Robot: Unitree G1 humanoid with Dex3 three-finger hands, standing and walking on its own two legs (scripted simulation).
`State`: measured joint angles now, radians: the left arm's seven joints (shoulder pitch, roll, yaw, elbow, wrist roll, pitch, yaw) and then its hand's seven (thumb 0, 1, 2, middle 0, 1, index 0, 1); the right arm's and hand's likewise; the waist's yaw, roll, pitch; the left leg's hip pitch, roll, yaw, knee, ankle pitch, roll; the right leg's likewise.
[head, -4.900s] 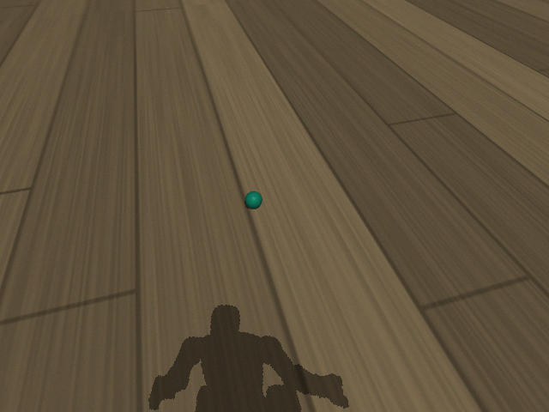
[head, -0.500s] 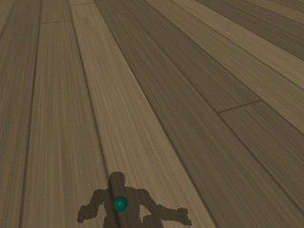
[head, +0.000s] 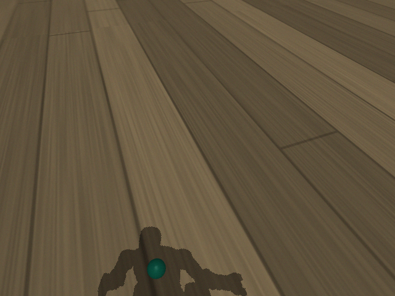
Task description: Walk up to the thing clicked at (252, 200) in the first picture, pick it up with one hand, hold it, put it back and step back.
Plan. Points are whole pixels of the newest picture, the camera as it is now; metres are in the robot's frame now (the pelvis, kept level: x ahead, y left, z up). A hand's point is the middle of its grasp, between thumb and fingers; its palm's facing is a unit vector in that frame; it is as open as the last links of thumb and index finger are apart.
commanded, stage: walk up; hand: left
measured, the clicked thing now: (156, 268) +0.45 +0.19 -0.73
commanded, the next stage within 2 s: stand in 0.26 s
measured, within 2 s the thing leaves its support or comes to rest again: neither
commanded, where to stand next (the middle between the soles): +0.04 -0.01 m, yaw +1 degrees
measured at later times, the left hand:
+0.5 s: hand out of the picture +0.07 +0.25 -0.15, palm faces -0.02 -0.94 -0.33, open 7.4 cm
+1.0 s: hand out of the picture +0.05 +0.26 -0.16, palm faces -0.03 -0.94 -0.33, open 7.4 cm
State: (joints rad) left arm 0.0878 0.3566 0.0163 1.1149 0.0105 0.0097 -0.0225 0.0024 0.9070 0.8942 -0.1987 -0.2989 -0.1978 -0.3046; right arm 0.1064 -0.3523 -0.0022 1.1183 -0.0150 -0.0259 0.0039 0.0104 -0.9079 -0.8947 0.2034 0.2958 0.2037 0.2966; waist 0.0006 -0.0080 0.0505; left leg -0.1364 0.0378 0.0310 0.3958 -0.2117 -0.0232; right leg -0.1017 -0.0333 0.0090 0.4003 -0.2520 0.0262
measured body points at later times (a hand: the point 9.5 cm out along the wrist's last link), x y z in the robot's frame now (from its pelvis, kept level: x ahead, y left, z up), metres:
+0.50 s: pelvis -0.01 +0.00 +0.00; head +0.01 +0.00 +0.45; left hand +0.08 +0.30 -0.13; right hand +0.08 -0.30 -0.13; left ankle +0.00 +0.14 -0.74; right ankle -0.02 -0.14 -0.74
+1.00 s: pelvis -0.01 +0.01 +0.00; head +0.00 +0.01 +0.45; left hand +0.05 +0.31 -0.13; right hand +0.06 -0.29 -0.13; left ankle +0.00 +0.14 -0.74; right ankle -0.02 -0.14 -0.74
